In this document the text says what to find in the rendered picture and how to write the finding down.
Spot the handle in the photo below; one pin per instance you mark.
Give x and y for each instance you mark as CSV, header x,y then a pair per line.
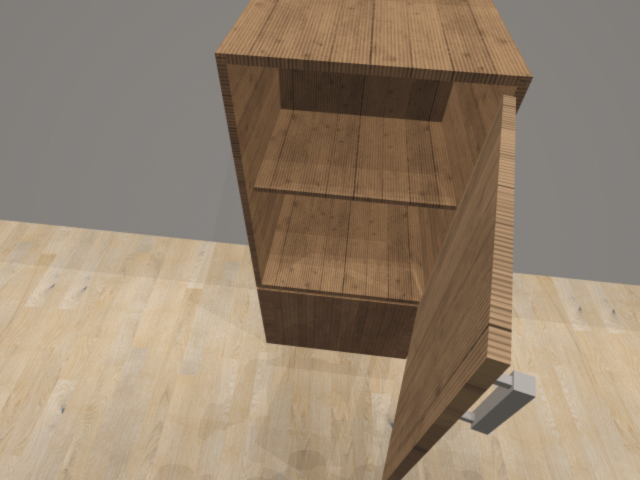
x,y
514,391

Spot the cupboard door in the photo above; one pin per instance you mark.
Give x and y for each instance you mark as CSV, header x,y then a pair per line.
x,y
461,339

